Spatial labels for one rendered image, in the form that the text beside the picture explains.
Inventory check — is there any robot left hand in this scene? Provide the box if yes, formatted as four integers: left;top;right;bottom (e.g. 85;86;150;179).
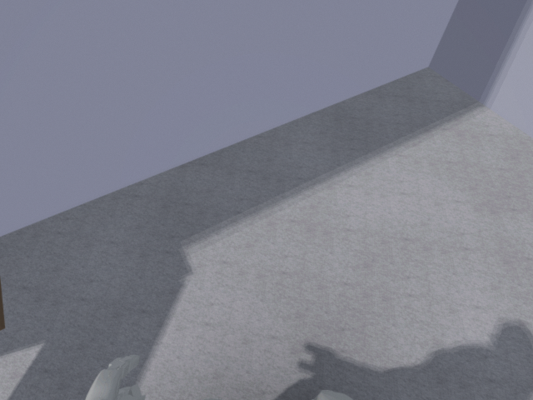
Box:
85;355;146;400

